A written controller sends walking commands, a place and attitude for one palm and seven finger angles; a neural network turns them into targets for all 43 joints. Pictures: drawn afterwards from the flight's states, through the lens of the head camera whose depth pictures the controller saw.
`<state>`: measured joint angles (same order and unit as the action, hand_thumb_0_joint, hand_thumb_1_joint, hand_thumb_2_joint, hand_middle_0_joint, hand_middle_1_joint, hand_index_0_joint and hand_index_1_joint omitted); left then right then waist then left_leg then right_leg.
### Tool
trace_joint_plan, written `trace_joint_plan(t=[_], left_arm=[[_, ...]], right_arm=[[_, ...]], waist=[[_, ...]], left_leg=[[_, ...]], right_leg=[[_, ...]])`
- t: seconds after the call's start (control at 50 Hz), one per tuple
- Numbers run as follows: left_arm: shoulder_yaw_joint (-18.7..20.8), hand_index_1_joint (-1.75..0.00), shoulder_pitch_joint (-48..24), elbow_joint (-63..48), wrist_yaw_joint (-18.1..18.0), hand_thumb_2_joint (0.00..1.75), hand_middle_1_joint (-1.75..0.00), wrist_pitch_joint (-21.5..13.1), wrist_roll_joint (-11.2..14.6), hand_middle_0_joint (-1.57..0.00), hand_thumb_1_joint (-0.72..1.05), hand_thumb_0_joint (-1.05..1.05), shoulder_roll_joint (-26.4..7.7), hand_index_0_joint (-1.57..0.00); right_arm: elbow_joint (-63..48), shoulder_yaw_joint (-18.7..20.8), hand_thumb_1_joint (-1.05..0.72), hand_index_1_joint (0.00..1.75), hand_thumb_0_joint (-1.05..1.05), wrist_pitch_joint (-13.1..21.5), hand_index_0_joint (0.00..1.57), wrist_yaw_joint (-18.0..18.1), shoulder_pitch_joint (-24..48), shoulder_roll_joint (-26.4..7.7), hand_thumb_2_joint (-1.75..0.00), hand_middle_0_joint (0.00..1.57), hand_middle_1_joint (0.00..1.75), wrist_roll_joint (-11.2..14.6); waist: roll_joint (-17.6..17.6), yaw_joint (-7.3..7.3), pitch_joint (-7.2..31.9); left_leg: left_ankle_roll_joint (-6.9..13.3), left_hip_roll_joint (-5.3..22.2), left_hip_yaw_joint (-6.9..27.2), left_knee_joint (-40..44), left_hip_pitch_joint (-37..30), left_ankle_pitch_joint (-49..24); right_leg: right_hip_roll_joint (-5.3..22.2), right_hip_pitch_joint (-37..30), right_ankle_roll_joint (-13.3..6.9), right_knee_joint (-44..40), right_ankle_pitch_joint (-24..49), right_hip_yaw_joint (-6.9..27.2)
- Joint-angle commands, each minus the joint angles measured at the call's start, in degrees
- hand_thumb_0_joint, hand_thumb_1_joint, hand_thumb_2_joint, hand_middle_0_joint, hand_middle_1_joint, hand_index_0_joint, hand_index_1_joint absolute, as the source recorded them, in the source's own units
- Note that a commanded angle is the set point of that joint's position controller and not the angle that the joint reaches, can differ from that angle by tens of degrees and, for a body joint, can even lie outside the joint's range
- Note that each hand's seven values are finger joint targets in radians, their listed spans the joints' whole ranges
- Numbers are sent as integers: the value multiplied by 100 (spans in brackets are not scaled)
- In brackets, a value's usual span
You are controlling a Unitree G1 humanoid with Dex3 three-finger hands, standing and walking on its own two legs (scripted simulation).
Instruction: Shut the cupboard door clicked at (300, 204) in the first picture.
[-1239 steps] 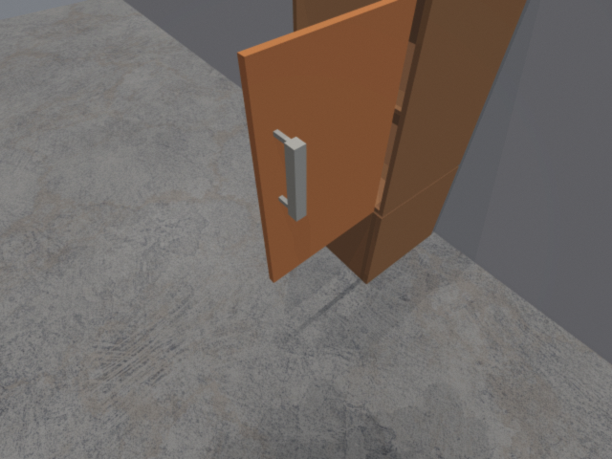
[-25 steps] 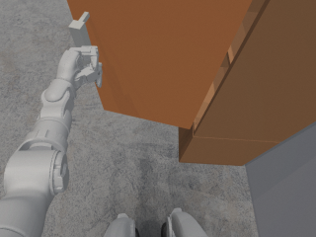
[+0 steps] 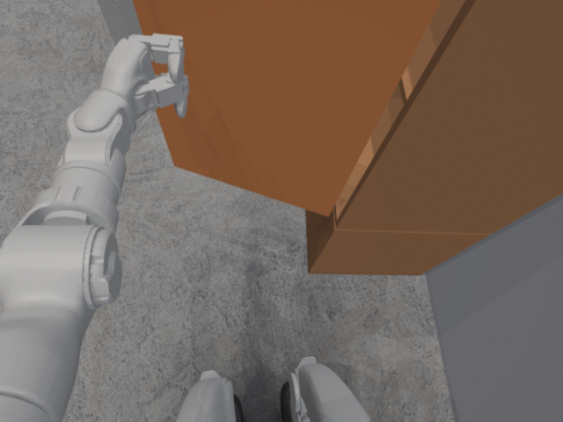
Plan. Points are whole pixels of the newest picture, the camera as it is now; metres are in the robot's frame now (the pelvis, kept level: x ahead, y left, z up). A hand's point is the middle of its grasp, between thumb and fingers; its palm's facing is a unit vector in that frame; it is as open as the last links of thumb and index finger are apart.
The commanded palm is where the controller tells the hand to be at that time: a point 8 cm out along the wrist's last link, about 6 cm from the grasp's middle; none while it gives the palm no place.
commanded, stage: push the door shut along its arc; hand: left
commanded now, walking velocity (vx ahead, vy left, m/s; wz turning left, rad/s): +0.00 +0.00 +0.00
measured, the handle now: (142, 46) +0.62 +0.12 +0.10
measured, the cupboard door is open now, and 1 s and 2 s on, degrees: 72 60 60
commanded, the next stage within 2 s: pull the fist back off the door in 0.66 s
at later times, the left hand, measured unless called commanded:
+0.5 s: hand (210, 61) +0.58 +0.03 +0.11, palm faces -0.44 -0.90 -0.02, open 2.9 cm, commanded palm +0.60 +0.05 +0.10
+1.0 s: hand (231, 46) +0.62 +0.00 +0.10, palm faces -0.02 -1.00 -0.05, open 3.0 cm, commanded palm +0.59 +0.03 +0.10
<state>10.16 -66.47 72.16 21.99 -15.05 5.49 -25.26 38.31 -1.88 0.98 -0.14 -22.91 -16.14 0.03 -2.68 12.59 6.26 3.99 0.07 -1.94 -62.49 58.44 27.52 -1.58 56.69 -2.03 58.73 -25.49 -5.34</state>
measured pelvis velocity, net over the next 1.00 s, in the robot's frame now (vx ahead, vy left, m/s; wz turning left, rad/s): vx -0.01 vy -0.02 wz -0.02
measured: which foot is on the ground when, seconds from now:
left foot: down 0.00-1.00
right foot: down 0.00-1.00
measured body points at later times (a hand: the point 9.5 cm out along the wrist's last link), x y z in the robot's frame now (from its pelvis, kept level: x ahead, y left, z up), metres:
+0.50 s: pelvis +0.00 -0.02 -0.02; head +0.17 -0.01 +0.40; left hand +0.60 +0.08 +0.11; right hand -0.06 -0.28 -0.12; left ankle +0.01 +0.07 -0.66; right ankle +0.02 -0.11 -0.66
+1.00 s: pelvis -0.01 -0.02 -0.03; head +0.18 -0.02 +0.38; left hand +0.61 +0.05 +0.11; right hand -0.07 -0.26 -0.13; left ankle +0.01 +0.07 -0.66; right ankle +0.02 -0.11 -0.66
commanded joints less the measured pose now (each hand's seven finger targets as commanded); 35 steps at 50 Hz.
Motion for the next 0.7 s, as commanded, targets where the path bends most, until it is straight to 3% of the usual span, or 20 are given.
trace_joint_plan(t=[0.0,0.04,0.1,0.12,0.14,0.18,0.22,0.28,0.3,0.38,0.48,0.52,0.56,0.58,0.6,0.68], left_arm=[[307,-150,-3352,-1293,23,90,-150,-297,96,-130,90,0,-944,-130],[326,-150,-3350,-1161,15,90,-150,-265,19,-130,90,0,-997,-130],[510,-150,-3430,-1024,19,90,-150,-239,-20,-130,90,0,-1264,-130],[380,-150,-3503,-1038,48,90,-150,-233,-83,-130,90,0,-1164,-130],[413,-150,-3441,-998,57,90,-150,-207,-91,-130,90,0,-1177,-130],[399,-150,-3512,-893,76,90,-150,-144,-127,-130,90,0,-1203,-130],[517,-150,-3558,-675,120,90,-150,-98,-154,-130,90,0,-1411,-130],[498,-150,-3814,-746,170,90,-150,-45,-194,-130,90,0,-1504,-130],[552,-150,-4035,-852,202,90,-150,-92,-167,-130,90,0,-1598,-130],[314,-150,-4276,-591,263,90,-150,33,-221,-130,90,0,-1388,-130],[114,-150,-4805,-554,322,90,-150,128,-229,-130,90,0,-1209,-130],[17,-150,-4902,-573,370,90,-150,135,-200,-130,90,0,-1047,-130],[68,-150,-4954,-487,395,90,-150,209,-204,-130,90,0,-1189,-130],[-50,-150,-4997,-410,393,90,-150,244,-229,-130,90,0,-1032,-130],[-132,-150,-5156,-536,377,90,-150,219,-204,-130,90,0,-894,-130],[-204,-150,-5255,-445,362,90,-150,338,-221,-130,90,0,-788,-130]], right_arm=[[-211,397,-90,30,0,89,20,76,-1119,-1105,-90,20,30,-4],[-211,397,-90,30,0,75,20,72,-1147,-1092,-90,20,30,-12],[-254,373,-90,30,0,54,20,80,-1169,-1105,-90,20,30,-13],[-261,375,-90,30,0,49,20,76,-1170,-1096,-90,20,30,-24],[-278,380,-90,30,0,38,20,69,-1185,-1100,-90,20,30,-36],[-289,379,-90,30,0,30,20,70,-1196,-1094,-90,20,30,-46],[-281,353,-90,30,0,2,20,95,-1248,-1132,-90,20,30,-31],[-272,352,-90,30,0,2,20,112,-1269,-1122,-90,20,30,-51],[-246,345,-90,30,0,16,20,139,-1308,-1118,-90,20,30,-44],[-115,338,-90,30,0,41,20,155,-1327,-1127,-90,20,30,-60],[99,332,-90,30,0,128,20,201,-1370,-1139,-90,20,30,-94],[161,338,-90,30,0,177,20,214,-1343,-1141,-90,20,30,-100],[206,322,-90,30,0,200,20,229,-1356,-1155,-90,20,30,-111],[243,319,-90,30,0,213,20,238,-1321,-1143,-90,20,30,-110],[279,315,-90,30,0,241,20,245,-1348,-1135,-90,20,30,-108],[379,319,-90,30,0,310,20,261,-1287,-1156,-90,20,30,-143]], waist=[[-725,349,3061],[-519,412,3049],[-512,402,3024],[-641,432,3084],[-595,407,3109],[-462,489,3075],[-396,503,3043],[-411,567,3121],[-623,568,3292],[-649,704,3142],[-814,882,3291],[-999,890,3402],[-898,914,3337],[-900,968,3264],[-1117,1003,3282],[-1090,1073,3278]], left_leg=[[-129,153,933,478,-3095,-2727],[-115,156,879,413,-2943,-2719],[-93,129,805,342,-2622,-2629],[-99,137,801,317,-2708,-2733],[-103,133,791,282,-2649,-2726],[-73,119,721,236,-2400,-2538],[-68,116,706,180,-2257,-2532],[-42,94,617,80,-1977,-2375],[-41,90,620,44,-2129,-2532],[-39,104,622,-52,-2005,-2308],[-9,113,637,-227,-2032,-2344],[-17,116,673,-261,-2307,-2489],[-12,106,647,-292,-2079,-2365],[-5,106,653,-302,-2025,-2302],[9,112,666,-307,-2233,-2429],[7,117,669,-391,-2196,-2317]], right_leg=[[-118,-164,-56,-564,1630,325],[-138,-272,-26,-572,1726,346],[-151,-428,-31,-501,1786,368],[-159,-342,-22,-483,1829,376],[-161,-380,-21,-473,1854,384],[-170,-475,3,-491,1848,409],[-193,-511,5,-463,1898,419],[-186,-678,27,-472,1955,488],[-191,-645,6,-397,2041,471],[-210,-422,34,-452,1831,481],[-218,-183,43,-372,1804,460],[-237,23,30,-334,1801,427],[-238,-84,26,-335,1777,425],[-239,7,26,-325,1721,405],[-248,209,19,-298,1707,379],[-249,354,29,-274,1577,341]])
